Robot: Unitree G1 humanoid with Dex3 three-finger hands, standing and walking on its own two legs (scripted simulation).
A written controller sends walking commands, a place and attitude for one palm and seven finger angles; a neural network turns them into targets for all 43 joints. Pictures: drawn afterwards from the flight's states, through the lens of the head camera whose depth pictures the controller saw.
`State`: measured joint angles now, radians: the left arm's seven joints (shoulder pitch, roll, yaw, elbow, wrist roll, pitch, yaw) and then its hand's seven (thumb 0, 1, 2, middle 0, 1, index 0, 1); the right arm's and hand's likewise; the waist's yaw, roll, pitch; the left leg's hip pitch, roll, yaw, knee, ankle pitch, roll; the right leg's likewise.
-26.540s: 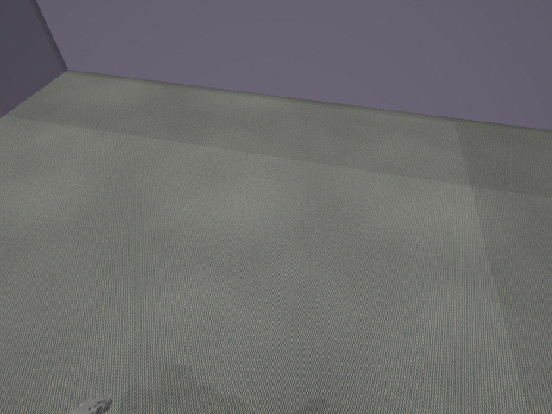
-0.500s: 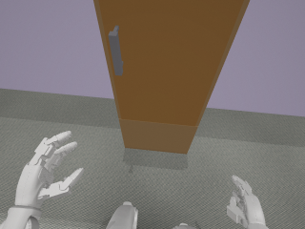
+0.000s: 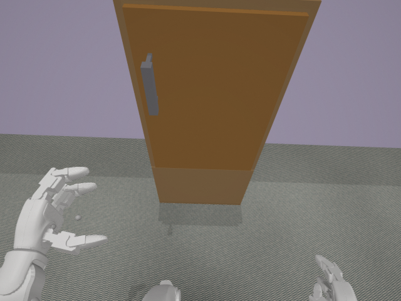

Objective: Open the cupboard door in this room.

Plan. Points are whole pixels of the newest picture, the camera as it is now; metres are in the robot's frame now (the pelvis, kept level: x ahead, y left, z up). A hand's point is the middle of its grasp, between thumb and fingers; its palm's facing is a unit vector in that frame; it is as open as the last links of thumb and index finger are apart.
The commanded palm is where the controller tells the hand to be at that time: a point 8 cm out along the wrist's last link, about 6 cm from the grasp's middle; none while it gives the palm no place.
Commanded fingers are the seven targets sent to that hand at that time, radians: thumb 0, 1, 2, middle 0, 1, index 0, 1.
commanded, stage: raise the hand with hooked fingers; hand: left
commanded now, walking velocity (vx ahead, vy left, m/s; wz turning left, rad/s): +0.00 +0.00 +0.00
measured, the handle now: (151, 85) +0.59 +0.16 +0.08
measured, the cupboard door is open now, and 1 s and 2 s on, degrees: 0 0 0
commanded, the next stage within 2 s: move the hooked fingers beside the handle in 1.00 s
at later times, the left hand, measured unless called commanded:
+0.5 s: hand (40, 187) +0.28 +0.29 +0.10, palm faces +0.05 -1.00 -0.06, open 14.0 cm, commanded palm +0.25 +0.34 +0.10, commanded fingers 0.00 -0.50 0.30 -0.30 -1.20 -0.30 -1.20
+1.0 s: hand (54, 185) +0.28 +0.27 +0.10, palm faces +0.04 -1.00 -0.04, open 14.0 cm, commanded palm +0.25 +0.32 +0.10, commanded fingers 0.00 -0.50 0.30 -0.30 -1.20 -0.30 -1.20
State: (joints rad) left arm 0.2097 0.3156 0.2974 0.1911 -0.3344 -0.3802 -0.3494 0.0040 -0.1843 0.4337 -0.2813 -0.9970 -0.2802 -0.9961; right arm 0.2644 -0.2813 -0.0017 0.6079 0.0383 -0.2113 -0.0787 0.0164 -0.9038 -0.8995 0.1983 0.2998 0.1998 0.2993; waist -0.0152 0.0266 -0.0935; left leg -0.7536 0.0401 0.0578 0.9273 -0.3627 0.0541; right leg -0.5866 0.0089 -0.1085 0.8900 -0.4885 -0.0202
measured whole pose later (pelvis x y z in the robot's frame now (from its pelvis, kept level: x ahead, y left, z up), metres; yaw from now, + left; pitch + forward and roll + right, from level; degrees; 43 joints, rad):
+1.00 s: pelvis +0.00 +0.00 +0.02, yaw +1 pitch +6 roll -2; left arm -0.05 0.41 0.40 0.42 -0.34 -0.25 -0.47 -0.01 -0.50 0.30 -0.30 -1.20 -0.30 -1.20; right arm 0.28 -0.28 0.04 0.59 0.05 -0.18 -0.09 0.01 -0.90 -0.90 0.20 0.30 0.20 0.30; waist -0.01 0.04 -0.06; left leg -0.60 0.03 0.05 0.78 -0.29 0.05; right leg -0.43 0.02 -0.11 0.74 -0.41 -0.02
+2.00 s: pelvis +0.01 +0.01 +0.01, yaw -2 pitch +14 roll -3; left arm -0.59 0.49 0.41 0.94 -0.20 -0.31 -0.38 -0.01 -0.50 0.30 -0.30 -1.20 -0.30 -1.20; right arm 0.35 -0.28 0.03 0.62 0.03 -0.02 -0.05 0.01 -0.90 -0.90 0.20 0.30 0.20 0.30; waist -0.09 0.02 -0.09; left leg -0.76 0.05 0.08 0.87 -0.35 0.07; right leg -0.60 0.02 -0.08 0.81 -0.45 -0.01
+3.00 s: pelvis +0.02 +0.00 -0.01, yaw -4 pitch +24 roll -5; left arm -1.03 0.74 0.49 1.26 -0.06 -0.30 -0.33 -0.01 -0.50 0.30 -0.31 -1.21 -0.33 -1.22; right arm 0.46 -0.28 0.05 0.64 -0.01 0.09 -0.02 0.01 -0.90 -0.90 0.20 0.30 0.20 0.30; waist -0.22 0.03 -0.09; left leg -1.03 0.09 0.04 1.00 -0.39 0.05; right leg -0.85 0.07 -0.10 0.90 -0.47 -0.03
